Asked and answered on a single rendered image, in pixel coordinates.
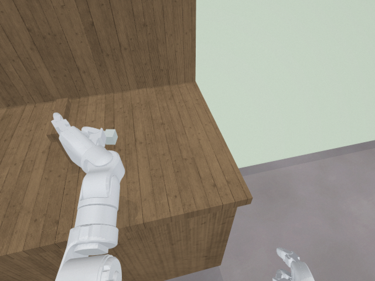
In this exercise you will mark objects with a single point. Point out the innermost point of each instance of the left robot hand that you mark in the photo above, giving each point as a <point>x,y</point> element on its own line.
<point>76,142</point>

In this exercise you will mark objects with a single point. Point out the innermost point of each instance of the right robot hand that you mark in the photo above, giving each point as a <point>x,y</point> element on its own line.
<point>299,270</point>

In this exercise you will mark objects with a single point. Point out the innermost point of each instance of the tap lever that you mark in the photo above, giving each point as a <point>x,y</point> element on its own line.
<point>111,136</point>

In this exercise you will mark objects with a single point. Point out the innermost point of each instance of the robot left upper arm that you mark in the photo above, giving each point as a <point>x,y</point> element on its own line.
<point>91,268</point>

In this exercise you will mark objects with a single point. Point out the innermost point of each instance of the left robot forearm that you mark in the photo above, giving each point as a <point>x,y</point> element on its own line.
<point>95,230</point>

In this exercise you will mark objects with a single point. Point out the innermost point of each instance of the counter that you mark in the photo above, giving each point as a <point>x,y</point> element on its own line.
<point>128,65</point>

